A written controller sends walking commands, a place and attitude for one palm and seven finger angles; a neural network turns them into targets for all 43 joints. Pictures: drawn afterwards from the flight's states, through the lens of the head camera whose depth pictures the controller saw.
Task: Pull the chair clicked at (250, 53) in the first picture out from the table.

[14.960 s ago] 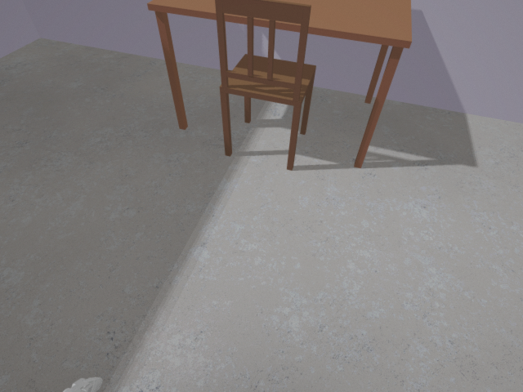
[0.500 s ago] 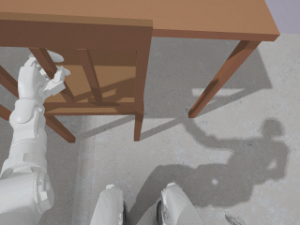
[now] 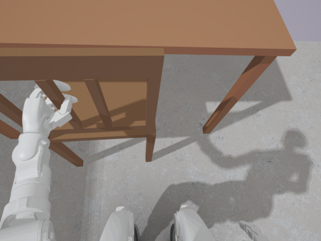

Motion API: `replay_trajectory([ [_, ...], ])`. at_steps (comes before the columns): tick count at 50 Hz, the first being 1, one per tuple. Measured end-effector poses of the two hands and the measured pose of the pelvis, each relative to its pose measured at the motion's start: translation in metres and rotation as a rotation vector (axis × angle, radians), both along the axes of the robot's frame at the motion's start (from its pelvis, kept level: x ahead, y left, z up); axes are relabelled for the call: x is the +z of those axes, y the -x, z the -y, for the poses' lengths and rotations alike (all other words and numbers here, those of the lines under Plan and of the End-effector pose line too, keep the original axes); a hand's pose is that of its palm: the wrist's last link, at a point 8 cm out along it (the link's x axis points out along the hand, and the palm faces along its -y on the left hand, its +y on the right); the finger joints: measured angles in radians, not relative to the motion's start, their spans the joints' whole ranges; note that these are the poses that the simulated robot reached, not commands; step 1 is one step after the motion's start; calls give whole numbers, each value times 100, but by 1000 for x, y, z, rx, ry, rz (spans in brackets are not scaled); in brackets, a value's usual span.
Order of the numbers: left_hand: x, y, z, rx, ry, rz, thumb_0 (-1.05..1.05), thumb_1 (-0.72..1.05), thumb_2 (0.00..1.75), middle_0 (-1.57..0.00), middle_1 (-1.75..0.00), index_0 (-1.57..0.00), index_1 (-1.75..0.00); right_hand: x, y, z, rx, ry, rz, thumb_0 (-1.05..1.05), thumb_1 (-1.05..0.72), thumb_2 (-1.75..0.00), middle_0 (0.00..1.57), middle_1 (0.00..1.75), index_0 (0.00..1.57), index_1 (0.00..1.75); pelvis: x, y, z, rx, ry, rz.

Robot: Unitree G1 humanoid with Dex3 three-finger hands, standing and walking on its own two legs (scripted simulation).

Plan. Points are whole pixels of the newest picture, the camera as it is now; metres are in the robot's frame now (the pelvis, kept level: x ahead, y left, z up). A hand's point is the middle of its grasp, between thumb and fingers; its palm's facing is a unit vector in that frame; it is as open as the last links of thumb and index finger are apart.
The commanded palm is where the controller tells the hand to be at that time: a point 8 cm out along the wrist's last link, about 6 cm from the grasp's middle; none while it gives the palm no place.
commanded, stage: step backward, pulling the chair out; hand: left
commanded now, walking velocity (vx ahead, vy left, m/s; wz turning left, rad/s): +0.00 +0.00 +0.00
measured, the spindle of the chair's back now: (63, 106) +0.45 +0.23 -0.02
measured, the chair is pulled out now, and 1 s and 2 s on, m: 0.02 0.14 0.17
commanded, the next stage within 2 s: none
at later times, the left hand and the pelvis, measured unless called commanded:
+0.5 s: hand (75, 116) +0.40 +0.18 +0.03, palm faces +0.12 -0.98 -0.14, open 5.2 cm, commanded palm +0.37 +0.23 +0.03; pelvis +0.00 +0.01 +0.08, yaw +0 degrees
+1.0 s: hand (94, 157) +0.30 +0.13 +0.03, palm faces +0.10 -0.98 -0.16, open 5.2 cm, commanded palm +0.29 +0.18 +0.04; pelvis -0.07 -0.01 +0.09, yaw +0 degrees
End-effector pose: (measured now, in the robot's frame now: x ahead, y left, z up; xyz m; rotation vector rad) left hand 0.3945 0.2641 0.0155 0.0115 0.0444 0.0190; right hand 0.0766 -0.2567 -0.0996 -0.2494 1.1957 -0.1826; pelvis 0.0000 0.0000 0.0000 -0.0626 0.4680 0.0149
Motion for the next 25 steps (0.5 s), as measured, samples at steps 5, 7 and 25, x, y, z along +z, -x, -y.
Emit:
replay_trajectory([
  [5,0,5,-1,0,-2,7,2,74,77,-39,-140,-40,-145,-1,-9,0,21,4,22,0,-91,-90,20,30,20,30,-1,0,1,5,-1,2],
  [7,5,5,1,29,-58,-44,2,73,78,-39,-138,-40,-145,2,-11,-2,3,10,7,0,-91,-90,20,30,20,30,6,1,0,14,-6,46],
  [25,31,22,31,134,-93,-420,4,73,77,-32,-111,-49,-145,79,27,1,-90,83,-48,0,-90,-90,21,30,20,30,83,-1,-7,0,-20,255],
])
